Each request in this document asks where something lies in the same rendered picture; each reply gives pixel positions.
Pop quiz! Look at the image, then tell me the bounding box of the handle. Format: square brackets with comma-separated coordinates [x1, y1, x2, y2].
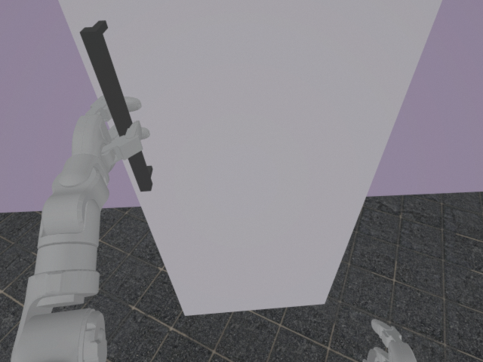
[80, 20, 153, 192]

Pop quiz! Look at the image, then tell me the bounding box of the robot right hand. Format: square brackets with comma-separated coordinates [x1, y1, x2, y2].
[363, 319, 417, 362]

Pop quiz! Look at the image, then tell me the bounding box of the robot left hand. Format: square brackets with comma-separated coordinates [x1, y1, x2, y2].
[72, 96, 150, 172]

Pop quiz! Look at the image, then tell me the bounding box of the left robot forearm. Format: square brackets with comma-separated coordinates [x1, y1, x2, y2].
[11, 154, 109, 362]

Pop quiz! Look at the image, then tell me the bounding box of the fridge door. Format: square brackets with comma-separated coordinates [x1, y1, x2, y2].
[58, 0, 442, 316]

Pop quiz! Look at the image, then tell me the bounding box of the robot left upper arm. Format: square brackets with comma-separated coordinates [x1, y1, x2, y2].
[15, 308, 107, 362]

